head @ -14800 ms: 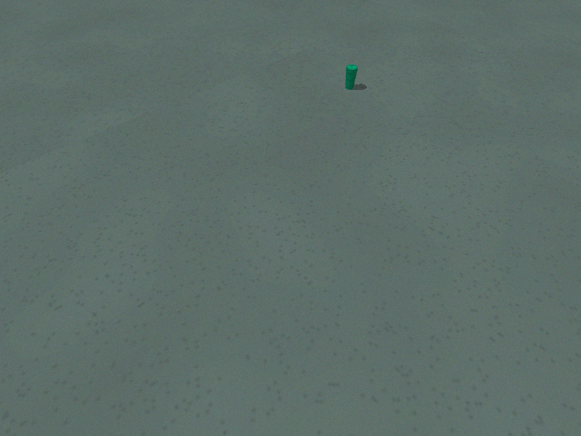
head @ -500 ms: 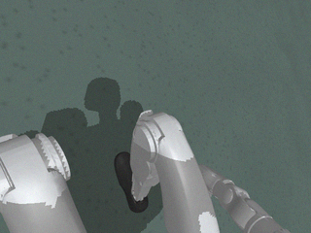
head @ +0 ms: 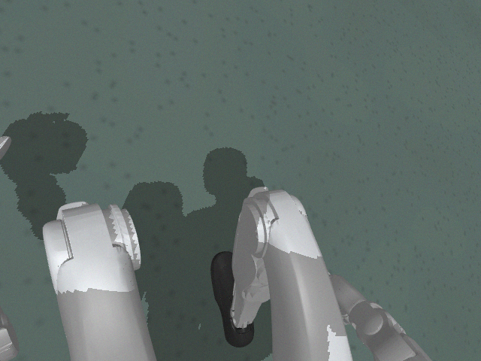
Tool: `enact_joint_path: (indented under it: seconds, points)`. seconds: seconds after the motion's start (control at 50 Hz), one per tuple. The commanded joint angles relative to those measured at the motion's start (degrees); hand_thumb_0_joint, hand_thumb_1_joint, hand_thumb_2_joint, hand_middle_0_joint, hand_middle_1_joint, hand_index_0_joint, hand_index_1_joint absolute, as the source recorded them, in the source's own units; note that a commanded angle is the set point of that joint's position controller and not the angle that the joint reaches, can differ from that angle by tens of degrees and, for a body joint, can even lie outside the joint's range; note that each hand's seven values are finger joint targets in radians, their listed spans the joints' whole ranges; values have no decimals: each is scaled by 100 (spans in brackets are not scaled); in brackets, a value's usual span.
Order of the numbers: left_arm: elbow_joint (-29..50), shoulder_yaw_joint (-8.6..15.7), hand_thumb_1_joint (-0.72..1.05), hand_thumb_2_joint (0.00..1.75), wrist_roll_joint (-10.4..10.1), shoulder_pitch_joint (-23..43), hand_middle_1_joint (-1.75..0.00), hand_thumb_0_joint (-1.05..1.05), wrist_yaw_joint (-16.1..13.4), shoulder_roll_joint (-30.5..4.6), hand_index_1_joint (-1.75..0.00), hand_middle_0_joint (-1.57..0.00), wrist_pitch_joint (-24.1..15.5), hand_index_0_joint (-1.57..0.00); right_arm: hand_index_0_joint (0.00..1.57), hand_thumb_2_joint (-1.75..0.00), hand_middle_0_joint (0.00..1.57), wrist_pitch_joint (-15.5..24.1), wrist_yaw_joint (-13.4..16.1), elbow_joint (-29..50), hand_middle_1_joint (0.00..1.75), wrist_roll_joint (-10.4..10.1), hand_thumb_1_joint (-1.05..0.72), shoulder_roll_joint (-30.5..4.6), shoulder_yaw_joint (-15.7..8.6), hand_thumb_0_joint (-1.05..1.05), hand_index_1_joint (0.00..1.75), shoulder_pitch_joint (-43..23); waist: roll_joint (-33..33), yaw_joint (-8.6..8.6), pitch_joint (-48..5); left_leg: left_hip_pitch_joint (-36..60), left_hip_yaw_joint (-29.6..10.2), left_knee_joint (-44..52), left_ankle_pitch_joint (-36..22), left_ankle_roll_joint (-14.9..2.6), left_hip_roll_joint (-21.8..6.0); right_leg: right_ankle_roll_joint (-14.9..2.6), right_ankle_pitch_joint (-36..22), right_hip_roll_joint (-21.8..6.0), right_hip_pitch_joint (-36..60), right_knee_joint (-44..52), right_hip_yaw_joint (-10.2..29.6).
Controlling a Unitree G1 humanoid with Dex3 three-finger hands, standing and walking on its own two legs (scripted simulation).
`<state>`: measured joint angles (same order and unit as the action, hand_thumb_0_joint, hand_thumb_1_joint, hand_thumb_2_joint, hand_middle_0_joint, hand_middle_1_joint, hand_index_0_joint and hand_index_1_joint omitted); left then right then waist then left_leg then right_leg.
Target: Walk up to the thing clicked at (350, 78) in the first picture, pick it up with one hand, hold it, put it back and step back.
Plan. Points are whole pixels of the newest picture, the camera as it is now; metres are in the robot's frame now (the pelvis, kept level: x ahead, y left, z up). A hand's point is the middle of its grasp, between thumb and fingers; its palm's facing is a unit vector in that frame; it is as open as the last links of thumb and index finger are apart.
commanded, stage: settle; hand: left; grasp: from the side
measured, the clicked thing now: out of the picture +0.41 +0.34 -0.15
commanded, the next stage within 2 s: lift in 1.42 s
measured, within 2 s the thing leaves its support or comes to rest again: neither
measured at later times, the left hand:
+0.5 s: hand out of the picture +0.40 +0.34 -0.02, palm faces +0.42 -0.91 -0.06, open 9.7 cm
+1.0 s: hand out of the picture +0.40 +0.32 +0.02, palm faces +0.41 -0.91 -0.06, open 9.7 cm
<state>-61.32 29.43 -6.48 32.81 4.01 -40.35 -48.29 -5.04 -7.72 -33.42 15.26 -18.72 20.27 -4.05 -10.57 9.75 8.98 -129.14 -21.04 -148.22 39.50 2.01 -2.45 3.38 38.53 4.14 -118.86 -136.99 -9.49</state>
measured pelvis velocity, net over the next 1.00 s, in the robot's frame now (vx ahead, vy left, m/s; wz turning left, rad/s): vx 0.02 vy -0.02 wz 0.14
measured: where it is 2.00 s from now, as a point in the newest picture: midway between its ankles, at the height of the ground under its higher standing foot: (173, 334)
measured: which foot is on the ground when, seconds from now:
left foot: down 0.00-1.00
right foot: down 0.00-1.00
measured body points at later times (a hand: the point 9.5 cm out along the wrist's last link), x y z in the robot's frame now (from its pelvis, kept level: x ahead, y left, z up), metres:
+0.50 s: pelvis +0.02 -0.02 +0.03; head +0.21 +0.10 +0.42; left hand +0.37 +0.38 -0.02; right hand +0.20 -0.25 -0.07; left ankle +0.08 +0.14 -0.27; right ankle +0.13 -0.14 -0.27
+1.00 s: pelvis +0.02 -0.02 +0.06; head +0.21 +0.07 +0.45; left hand +0.38 +0.37 +0.03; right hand +0.20 -0.27 -0.06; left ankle +0.08 +0.13 -0.27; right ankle +0.13 -0.14 -0.27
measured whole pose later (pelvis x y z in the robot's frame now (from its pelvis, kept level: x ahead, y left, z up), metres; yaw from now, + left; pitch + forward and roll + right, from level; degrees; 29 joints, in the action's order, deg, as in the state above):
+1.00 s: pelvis +0.02 -0.02 +0.06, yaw +8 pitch +31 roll -6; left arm -50.3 29.4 -7.1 33.7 10.7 -27.4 -33.3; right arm -4.1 -3.2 -37.8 5.8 -16.7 3.7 3.4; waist -1.5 6.2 -4.6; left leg -126.1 -10.8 -133.2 38.6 3.6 -3.3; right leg 1.9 40.8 0.3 -121.0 -130.6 -3.1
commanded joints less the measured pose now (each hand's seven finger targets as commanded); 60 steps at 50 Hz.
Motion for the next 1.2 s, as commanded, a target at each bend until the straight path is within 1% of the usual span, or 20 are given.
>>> enact_joint_path:
  seconds: [0.0,0.1,0.16,0.24,0.28,0.32,0.4,0.44,0.52,0.54,0.62,0.68,0.7,0.76,0.82,0.94,1.0,1.08,1.14,1.18]
  points:
    - [1594,-34,32,129,-89,1473,-141,0,66,-819,-142,-129,-166,-130,20,-90,20,1,118,194,30,-198,-89,-1718,-958,0,30,377,3011,214,-3557,2611,877,2097,-176,-72,-193,-472,-782,106,967,1100,-496]
    - [2287,-9,31,129,-30,1488,-140,0,133,-849,-141,-128,83,-129,20,-90,20,-47,155,176,30,-359,-88,-1552,-1213,0,30,666,3129,3,-4046,2807,1009,2302,-417,-73,-143,-529,-857,37,955,1151,-351]
    - [2107,-96,32,128,-112,1397,-140,0,179,-512,-141,-127,277,-128,20,-89,20,-56,172,155,30,-475,-88,-1484,-1318,0,30,756,2972,33,-4051,2728,1070,2367,-436,-97,-106,-533,-859,-4,919,1207,-305]
    - [2323,43,26,127,-190,1393,-139,0,281,-579,-140,-126,388,-126,20,-89,20,-46,215,89,30,-578,-88,-1385,-1471,0,30,913,2783,-103,-4367,2723,1211,2366,-531,-142,-65,-523,-900,-33,1086,1332,-193]
    - [2059,-145,26,125,-214,1267,-137,0,388,-272,-138,-124,489,-124,20,-89,20,-25,237,116,30,-641,-87,-1364,-1527,0,30,891,2596,-57,-4304,2619,1264,2428,-504,-167,-44,-520,-872,-65,1065,1385,-158]
    - [2451,63,23,125,-211,1427,-138,0,401,-562,-139,-124,514,-125,20,-89,20,-29,275,86,30,-680,-88,-1318,-1608,0,30,981,2647,-172,-4575,2724,1334,2446,-538,-187,-32,-514,-887,-73,1173,1488,-91]
    - [2240,43,21,125,-324,1282,-137,0,502,-254,-138,-122,651,-122,20,-89,20,24,308,29,30,-781,-87,-1217,-1702,0,30,1042,2296,-191,-4604,2493,1454,2484,-503,-232,1,-496,-809,-87,1301,1591,-15]
    - [2545,216,18,124,-332,1513,-135,0,515,-498,-137,-120,650,-121,20,-90,20,37,341,-45,30,-782,-88,-1195,-1752,0,30,1124,2421,-283,-4852,2638,1514,2453,-644,-232,-10,-487,-944,-101,1469,1638,67]
    - [2412,182,14,123,-267,1267,-135,0,584,-354,-136,-119,781,-120,20,-90,20,32,388,-22,30,-843,-88,-1138,-1841,0,30,1153,2277,-323,-4930,2685,1576,2561,-761,-248,-12,-477,-980,-134,1533,1729,124]
    - [2752,272,13,122,-274,1651,-134,0,579,-520,-135,-119,753,-120,20,-90,20,44,401,-61,30,-846,-88,-1127,-1866,0,30,1177,2310,-347,-5003,2653,1598,2568,-704,-254,-10,-485,-928,-137,1524,1744,151]
    - [2281,252,15,122,-295,1221,-133,0,651,-252,-134,-117,896,-118,20,-90,20,75,434,-75,30,-893,-89,-1105,-1932,0,30,1262,2091,-353,-5010,2672,1625,2611,-823,-276,-19,-454,-1019,-157,1678,1835,175]
    - [2560,281,13,121,-293,1450,-132,0,659,-270,-133,-117,899,-118,20,-90,20,81,461,-66,30,-899,-89,-1061,-1953,0,30,1316,2147,-377,-5169,2728,1670,2663,-922,-283,-15,-446,-1109,-184,1870,1895,234]
    - [2931,389,12,120,-280,1722,-132,0,646,-501,-133,-118,884,-118,20,-90,20,87,469,-103,30,-910,-89,-1053,-1993,0,30,1347,2210,-465,-5344,2792,1685,2685,-923,-281,-20,-453,-1089,-181,1872,1911,273]
    - [2319,217,15,123,-261,1459,-133,0,658,-80,-134,-119,995,-119,20,-90,20,125,479,-88,30,-935,-89,-1038,-2015,0,30,1311,1994,-347,-4948,2692,1665,2786,-818,-289,-27,-465,-964,-183,1653,1950,215]
    - [2561,331,13,122,-179,1624,-132,0,630,-319,-133,-118,967,-118,20,-90,20,121,502,-120,30,-921,-89,-1049,-2063,0,30,1367,2181,-432,-5102,2892,1695,2848,-844,-277,-32,-475,-967,-190,1715,2005,245]
    - [2365,251,16,125,-177,1663,-135,0,637,-123,-136,-121,1018,-121,20,-90,20,157,520,-113,30,-957,-89,-1006,-2106,0,30,1351,2122,-385,-5034,2981,1703,3006,-699,-280,-18,-500,-791,-208,1542,2081,245]
    - [2558,354,17,126,-115,1838,-136,0,591,-326,-138,-123,1001,-123,20,-90,20,167,534,-167,30,-943,-90,-985,-2144,0,30,1436,2100,-441,-5193,3005,1750,3008,-674,-289,-15,-484,-776,-209,1718,2178,311]
    - [2145,112,20,127,-74,1752,-135,0,624,32,-137,-121,1084,-121,20,-90,20,186,533,-204,30,-945,-89,-942,-2144,0,30,1472,2073,-320,-4974,3018,1755,3086,-644,-284,-9,-491,-747,-222,1621,2232,294]
    - [2561,330,15,126,-62,2086,-135,0,576,-354,-137,-121,1004,-121,20,-90,20,202,536,-237,30,-944,-89,-937,-2157,0,30,1493,2178,-457,-5203,3119,1781,3117,-651,-282,0,-503,-724,-226,1709,2244,335]
    - [2184,113,15,128,-66,1963,-136,0,615,11,-138,-121,1051,-122,20,-90,20,206,520,-257,30,-949,-89,-925,-2154,0,30,1521,2117,-348,-5076,3182,1752,3144,-698,-266,-3,-509,-757,-232,1590,2208,288]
